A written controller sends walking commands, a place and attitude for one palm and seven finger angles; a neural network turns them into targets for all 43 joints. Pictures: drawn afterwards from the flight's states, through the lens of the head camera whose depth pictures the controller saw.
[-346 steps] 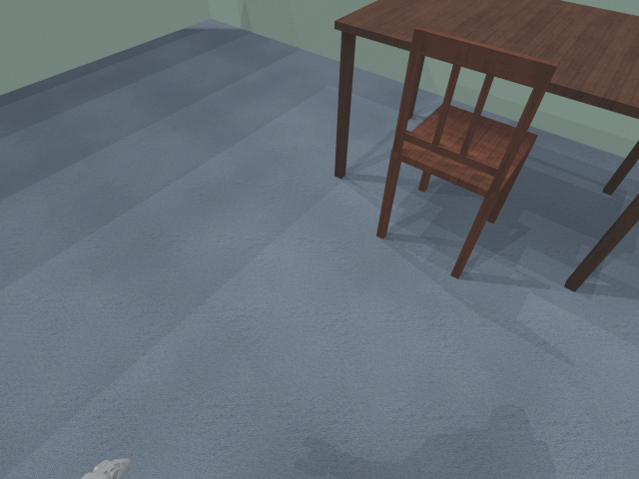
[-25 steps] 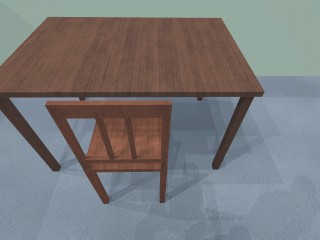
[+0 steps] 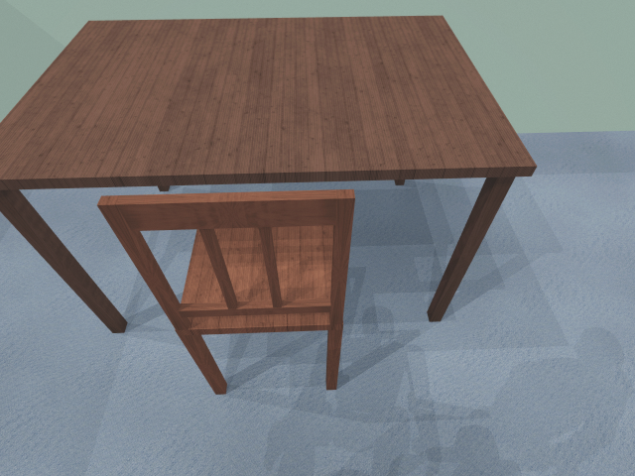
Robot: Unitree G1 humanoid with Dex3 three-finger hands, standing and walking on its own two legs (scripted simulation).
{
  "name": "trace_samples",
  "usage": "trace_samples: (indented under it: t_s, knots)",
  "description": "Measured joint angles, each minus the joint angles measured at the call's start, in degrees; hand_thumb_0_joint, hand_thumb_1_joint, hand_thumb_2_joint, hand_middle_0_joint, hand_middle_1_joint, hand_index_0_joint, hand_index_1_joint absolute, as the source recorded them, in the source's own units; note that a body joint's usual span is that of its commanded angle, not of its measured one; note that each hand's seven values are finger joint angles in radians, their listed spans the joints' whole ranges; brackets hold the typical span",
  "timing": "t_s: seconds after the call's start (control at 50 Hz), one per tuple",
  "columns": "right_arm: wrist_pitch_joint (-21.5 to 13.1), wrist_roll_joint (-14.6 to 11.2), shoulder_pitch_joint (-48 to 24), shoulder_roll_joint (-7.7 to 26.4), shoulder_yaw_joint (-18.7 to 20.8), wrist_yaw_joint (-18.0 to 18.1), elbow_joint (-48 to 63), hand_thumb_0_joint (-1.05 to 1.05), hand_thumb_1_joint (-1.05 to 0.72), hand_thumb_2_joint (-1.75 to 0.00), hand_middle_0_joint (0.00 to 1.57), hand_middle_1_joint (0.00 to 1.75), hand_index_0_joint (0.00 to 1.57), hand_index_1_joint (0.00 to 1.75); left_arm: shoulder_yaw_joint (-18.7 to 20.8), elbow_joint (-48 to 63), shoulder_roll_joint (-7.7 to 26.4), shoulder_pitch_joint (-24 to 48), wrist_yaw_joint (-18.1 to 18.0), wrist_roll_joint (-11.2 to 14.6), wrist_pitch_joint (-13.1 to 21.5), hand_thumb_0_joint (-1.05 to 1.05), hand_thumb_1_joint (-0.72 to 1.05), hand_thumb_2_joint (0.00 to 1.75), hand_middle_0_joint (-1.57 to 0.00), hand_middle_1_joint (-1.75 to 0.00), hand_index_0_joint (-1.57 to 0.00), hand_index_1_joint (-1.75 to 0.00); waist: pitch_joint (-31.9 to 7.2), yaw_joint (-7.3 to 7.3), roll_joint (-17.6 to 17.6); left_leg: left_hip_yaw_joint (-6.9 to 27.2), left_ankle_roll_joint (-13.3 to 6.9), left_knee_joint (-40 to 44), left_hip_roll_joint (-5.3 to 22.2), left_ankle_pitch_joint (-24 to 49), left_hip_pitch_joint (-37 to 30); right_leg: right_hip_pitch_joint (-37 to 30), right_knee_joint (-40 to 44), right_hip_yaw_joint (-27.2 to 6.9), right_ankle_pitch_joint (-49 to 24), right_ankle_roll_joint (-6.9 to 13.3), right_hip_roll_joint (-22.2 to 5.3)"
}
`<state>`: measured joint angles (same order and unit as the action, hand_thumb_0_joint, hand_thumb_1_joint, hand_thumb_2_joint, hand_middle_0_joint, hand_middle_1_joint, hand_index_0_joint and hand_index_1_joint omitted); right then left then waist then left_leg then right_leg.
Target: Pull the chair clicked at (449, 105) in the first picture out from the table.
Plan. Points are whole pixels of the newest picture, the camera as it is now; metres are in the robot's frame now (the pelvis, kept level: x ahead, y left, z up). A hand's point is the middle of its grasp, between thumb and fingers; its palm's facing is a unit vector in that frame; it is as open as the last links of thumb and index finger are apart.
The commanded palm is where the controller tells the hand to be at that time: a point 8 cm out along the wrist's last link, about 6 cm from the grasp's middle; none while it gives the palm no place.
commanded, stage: look again from close up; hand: left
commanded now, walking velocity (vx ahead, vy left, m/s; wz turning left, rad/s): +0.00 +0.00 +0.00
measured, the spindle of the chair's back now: (220, 270) +0.47 +0.21 -0.11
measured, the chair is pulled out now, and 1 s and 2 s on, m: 0.00 0.00 0.00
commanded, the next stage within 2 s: shuffle to correct the standing spot in 0.76 s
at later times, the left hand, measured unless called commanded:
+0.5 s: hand out of the picture -0.02 +0.22 -0.18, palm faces -0.02 -0.98 -0.22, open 7.4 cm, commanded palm none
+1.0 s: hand out of the picture -0.02 +0.19 -0.18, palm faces +0.00 -0.98 -0.19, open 7.4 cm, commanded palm none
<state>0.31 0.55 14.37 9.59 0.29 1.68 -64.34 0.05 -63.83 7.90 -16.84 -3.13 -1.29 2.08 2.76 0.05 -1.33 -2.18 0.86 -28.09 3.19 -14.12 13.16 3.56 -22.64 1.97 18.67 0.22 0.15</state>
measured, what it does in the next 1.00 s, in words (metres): stands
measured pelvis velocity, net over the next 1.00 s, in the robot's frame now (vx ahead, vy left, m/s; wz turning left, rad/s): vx -0.01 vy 0.02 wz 0.00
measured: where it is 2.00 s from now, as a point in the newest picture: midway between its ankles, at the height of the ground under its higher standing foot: outside the picture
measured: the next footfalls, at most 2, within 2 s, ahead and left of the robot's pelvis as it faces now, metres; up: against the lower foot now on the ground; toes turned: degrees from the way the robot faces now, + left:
right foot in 1.46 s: +0.12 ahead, -0.12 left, +0.00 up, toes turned +0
left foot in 1.80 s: +0.06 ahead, +0.10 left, +0.00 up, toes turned +8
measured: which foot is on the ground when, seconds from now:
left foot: down 0.00-1.00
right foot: down 0.00-1.00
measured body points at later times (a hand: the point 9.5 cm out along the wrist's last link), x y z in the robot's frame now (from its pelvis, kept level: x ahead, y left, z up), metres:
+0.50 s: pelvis -0.03 +0.03 +0.00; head +0.00 +0.03 +0.45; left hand -0.02 +0.27 -0.16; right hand +0.00 -0.20 -0.16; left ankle +0.00 +0.14 -0.74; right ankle -0.07 -0.11 -0.74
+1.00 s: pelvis -0.01 +0.02 +0.00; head +0.00 +0.02 +0.45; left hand -0.02 +0.24 -0.17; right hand +0.01 -0.21 -0.16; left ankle +0.00 +0.14 -0.74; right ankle -0.07 -0.11 -0.74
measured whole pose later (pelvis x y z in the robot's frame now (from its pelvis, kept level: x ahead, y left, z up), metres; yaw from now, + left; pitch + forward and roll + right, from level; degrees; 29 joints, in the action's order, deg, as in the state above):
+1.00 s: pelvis -0.01 +0.02 +0.00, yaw +0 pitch +0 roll +1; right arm -0.5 0.6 13.4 9.4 -0.1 0.9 -64.4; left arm -0.6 -63.6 9.4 -18.1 -1.6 -1.4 0.8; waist 1.0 -0.2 1.5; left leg -3.6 -0.2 -28.5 0.6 -14.4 13.9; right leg 7.1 -28.9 0.7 21.4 -1.2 -2.7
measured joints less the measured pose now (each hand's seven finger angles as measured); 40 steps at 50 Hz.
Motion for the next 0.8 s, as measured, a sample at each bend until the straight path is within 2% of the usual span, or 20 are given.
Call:
trace_samples:
  t_s: [0.08, 0.22, 0.48, 0.8]
  knots:
    - [-0.84, 0.12, 0.1, 0.64, 0.2, -0.28, 2.89, 0.01, -0.92, -0.9, 0.2, 0.3, 0.2, 0.3, -0.44, 1.41, 0.1, -0.32, 0.06, 0.21, 0.09, 0.0, 0.9, 0.9, -0.2, -0.3, -0.2, -0.3, 0.72, 0.99, 0.0, -0.14, 0.08, -3.45, -0.57, -1.81, 2.12, 2.79, -4.94, -0.27, 2.19, -0.56, -0.74]
    - [-0.59, 0.18, 0.39, 0.46, -0.15, -0.09, 3.52, 0.0, -0.92, -0.9, 0.2, 0.3, 0.2, 0.3, -0.29, 3.28, 1.28, 0.6, 0.38, 0.26, -1.34, 0.01, 0.9, 0.9, -0.2, -0.3, -0.2, -0.3, -0.31, 0.4, 0.54, -0.79, -1.44, -5.89, -1.8, -2.76, 2.37, 3.5, -8.33, -0.82, 3.62, -1.69, -2.15]
    - [-0.6, 0.09, -0.22, 0.28, -0.51, -0.99, 3.37, 0.0, -0.92, -0.9, 0.2, 0.3, 0.2, 0.3, -0.54, 3.43, 3.03, 0.1, 1.2, 0.11, -1.82, 0.0, 0.9, 0.9, -0.2, -0.3, -0.2, -0.3, -0.34, -0.02, 2.23, -2.05, -2.19, -0.81, -3.11, 1.04, 2.6, 5.59, -6.52, -1.9, 1.2, -2.34, -3.44]
    - [-1.12, -0.4, -1.21, 0.03, -0.69, -0.58, 0.21, 0.0, -0.91, -0.9, 0.2, 0.3, 0.2, 0.3, -1.06, 0.48, 1.65, -1.25, 1.11, 0.25, -1.21, 0.01, 0.9, 0.9, -0.2, -0.3, -0.2, -0.3, -0.51, -0.6, 2.56, -2.07, -1.55, 0.96, -2.72, 1.16, 0.86, 3.88, -4.61, -1.9, 0.98, -2.02, -3.01]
